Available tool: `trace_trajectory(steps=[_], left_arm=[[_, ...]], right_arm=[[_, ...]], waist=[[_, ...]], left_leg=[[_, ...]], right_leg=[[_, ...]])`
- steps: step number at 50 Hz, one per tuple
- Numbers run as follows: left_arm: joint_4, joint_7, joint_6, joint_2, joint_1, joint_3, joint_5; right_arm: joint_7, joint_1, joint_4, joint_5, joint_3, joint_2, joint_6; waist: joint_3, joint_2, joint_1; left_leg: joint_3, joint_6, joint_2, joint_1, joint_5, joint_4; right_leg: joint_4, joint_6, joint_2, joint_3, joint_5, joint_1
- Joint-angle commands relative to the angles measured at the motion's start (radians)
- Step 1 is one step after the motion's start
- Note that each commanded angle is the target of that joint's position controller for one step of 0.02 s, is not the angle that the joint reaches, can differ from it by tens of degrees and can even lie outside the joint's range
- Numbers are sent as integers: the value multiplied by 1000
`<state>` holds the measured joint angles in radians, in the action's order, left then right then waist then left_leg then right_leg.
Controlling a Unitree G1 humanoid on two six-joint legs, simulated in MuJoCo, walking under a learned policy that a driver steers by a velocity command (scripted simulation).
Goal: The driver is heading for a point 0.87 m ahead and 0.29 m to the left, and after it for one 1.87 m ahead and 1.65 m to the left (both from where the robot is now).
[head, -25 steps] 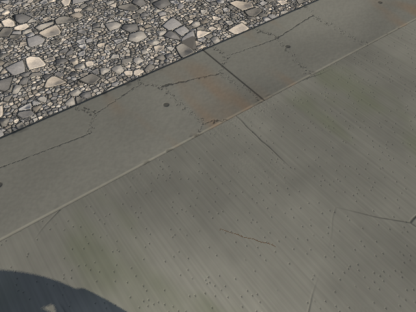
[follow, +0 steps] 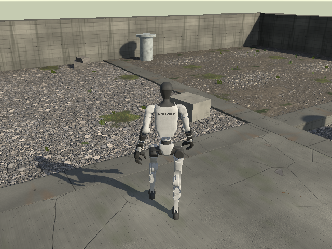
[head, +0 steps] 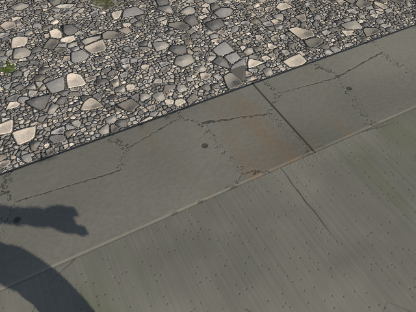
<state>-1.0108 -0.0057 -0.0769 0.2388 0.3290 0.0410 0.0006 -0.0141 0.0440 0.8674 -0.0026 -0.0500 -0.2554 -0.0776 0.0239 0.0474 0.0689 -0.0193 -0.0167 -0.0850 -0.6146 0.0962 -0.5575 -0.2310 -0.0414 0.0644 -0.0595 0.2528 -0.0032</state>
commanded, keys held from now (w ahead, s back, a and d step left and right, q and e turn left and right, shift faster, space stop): no key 0.18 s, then w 0.26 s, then w+q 0.56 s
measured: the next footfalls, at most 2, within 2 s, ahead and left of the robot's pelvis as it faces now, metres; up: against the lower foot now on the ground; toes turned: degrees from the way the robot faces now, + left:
left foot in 0.06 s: +0.23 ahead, +0.12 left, +0.00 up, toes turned +1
right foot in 0.48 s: +0.19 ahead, -0.11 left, +0.00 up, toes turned -2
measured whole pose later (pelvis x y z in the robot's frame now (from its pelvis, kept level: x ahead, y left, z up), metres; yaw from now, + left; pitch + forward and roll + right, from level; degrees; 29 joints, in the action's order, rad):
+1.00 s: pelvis +0.35 +0.08 -0.03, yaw +16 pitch +2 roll +1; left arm -1.03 -0.03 -0.07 0.23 0.41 0.07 0.01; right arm -0.05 0.01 0.79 -0.03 -0.09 -0.25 -0.03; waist 0.06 0.00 0.05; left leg 0.08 -0.11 0.04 -0.52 -0.16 -0.65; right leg -0.86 0.06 -0.15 -0.15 0.49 -0.04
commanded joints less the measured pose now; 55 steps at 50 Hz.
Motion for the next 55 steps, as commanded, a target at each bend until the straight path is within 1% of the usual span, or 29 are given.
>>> trace_trajectory(steps=[1,3,4,5,6,7,8,9,12,19,23,24,25,26,27,28,30,32,38,43,45,47,48,49,50,51,52,53,55], left_arm=[[23,-12,10,169,-12,34,7],[28,-15,20,168,-40,35,8],[37,-15,19,143,1,25,-9],[2,-5,12,24,173,-11,-19],[-20,1,14,51,179,-9,-1],[-2,0,23,129,104,13,21],[16,-11,39,136,28,17,27],[22,-24,57,129,-12,22,18],[25,-40,79,112,-1,28,6],[12,-26,37,89,-47,35,0],[-37,-19,28,78,46,39,-4],[-55,-23,22,113,127,45,-9],[-59,-30,21,177,174,56,-1],[-57,-27,9,252,162,75,-23],[-26,-32,-12,201,77,64,-23],[-10,-31,-26,157,21,53,-12],[7,-28,-34,131,-7,47,0],[-7,-31,-39,102,38,39,-14],[-7,-43,-29,124,95,42,-16],[-12,-33,-9,152,137,57,5],[-4,-31,1,184,118,68,16],[13,-34,13,209,83,74,21],[32,-34,7,206,76,71,14],[99,-19,-17,74,115,30,-21],[127,-5,-68,75,65,21,14],[164,0,-92,133,-57,41,53],[173,-5,-101,135,-91,40,48],[163,-16,-100,140,-96,48,22],[168,-20,-72,140,-56,62,6]], right_arm=[[-12,-6,-52,5,-17,-88,-16],[-9,139,0,18,-39,-138,-23],[-2,223,20,33,-52,-200,-25],[4,258,29,44,-45,-214,-11],[-2,279,36,22,-22,-127,1],[-6,221,28,5,-16,-120,7],[-2,133,13,5,-12,-112,12],[2,64,1,12,-3,-93,15],[13,40,7,16,-30,-158,29],[34,66,15,-16,-46,-162,22],[35,47,9,-38,-39,-129,43],[32,11,-13,-34,-23,-74,45],[23,-4,-35,-28,-7,4,36],[24,-9,-53,-33,-20,-45,21],[20,12,-40,-43,-34,-99,10],[16,51,-18,-41,-43,-117,6],[17,55,-2,-23,-52,-111,9],[10,46,3,-18,-53,-73,18],[-18,-86,-64,-19,-33,-12,36],[-49,-171,-126,-24,-20,-7,38],[-57,-138,-141,-19,-31,-34,39],[-55,107,-92,-25,-77,-114,42],[-36,266,-52,-31,-113,-188,49],[-15,337,-37,-32,-132,-301,52],[-12,370,-53,-19,-113,-279,44],[-11,348,-39,-4,-91,-207,33],[-10,289,-48,-11,-79,-163,22],[-13,197,-73,-12,-68,-133,14],[-9,118,-104,2,-57,-110,8]], waist=[[-26,-133,-54],[-101,-108,-129],[-208,-19,-136],[-358,182,-76],[-447,172,-103],[-355,102,-102],[-244,44,-85],[-162,19,-68],[-115,107,-42],[-90,80,-31],[-46,27,32],[-28,-87,59],[-22,-284,52],[55,-328,45],[86,-256,0],[73,-224,-33],[46,-183,-40],[24,-159,-32],[83,-157,14],[137,-146,29],[97,-174,-17],[-56,-183,-162],[-151,-138,-235],[-263,141,-175],[-428,129,-182],[-303,77,-202],[-205,39,-173],[-137,-36,-123],[-88,-15,-51]], left_leg=[[6,-32,41,135,-29,56],[29,-66,70,328,70,140],[-60,-102,-40,544,491,81],[-309,-289,-274,886,748,19],[-421,-342,-314,883,646,71],[-370,-303,-273,760,398,124],[-319,-259,-234,627,198,173],[-279,-235,-210,489,41,227],[-253,-203,-150,298,-482,388],[-195,-189,-140,258,-592,456],[-139,-129,-74,148,-689,346],[-78,-82,-3,29,-651,151],[64,-23,120,-156,-582,-171],[-39,-47,121,-277,-564,-319],[-118,-62,86,-317,-469,-398],[-140,-64,80,-329,-389,-416],[-129,-42,57,-291,-282,-403],[-96,-18,58,-235,-187,-417],[12,7,26,-150,-51,-224],[90,-53,28,-104,-166,-92],[151,-95,82,24,-268,-72],[191,-150,169,353,-251,-20],[85,-193,141,659,-220,-4],[-448,-353,-146,1027,-357,51],[-841,-439,-282,1081,-478,265],[-683,-364,-234,1021,-395,283],[-529,-321,-187,877,-308,270],[-426,-292,-141,705,-223,281],[-344,-292,-101,495,-113,327]], right_leg=[[-73,-103,-270,96,-620,-10],[-254,-58,-217,82,-670,0],[-438,-15,-149,44,-477,-99],[-751,52,-43,37,101,-385],[-883,73,-23,134,464,-432],[-937,72,-62,163,460,-474],[-923,77,-95,137,402,-506],[-871,83,-121,125,353,-496],[-749,69,-126,67,231,-397],[-468,8,-115,25,66,-290],[-217,-41,-87,-7,42,-108],[-84,-80,-208,162,177,-26],[50,-134,-393,422,374,66],[130,-212,-498,628,562,-21],[131,-183,-473,586,524,-30],[118,-131,-429,481,404,-2],[121,-74,-386,311,205,9],[117,-64,-354,179,38,-10],[132,-65,-335,-34,-136,-49],[72,-62,-378,-111,-277,58],[-53,-51,-386,-147,-667,80],[-375,-20,-359,-185,-997,41],[-623,22,-327,-183,-836,-168],[-1032,88,-162,-152,17,-623],[-1220,85,-55,96,327,-738],[-1229,54,-112,146,243,-840],[-1165,32,-156,136,163,-834],[-1078,31,-189,136,107,-765],[-982,40,-220,147,64,-629]])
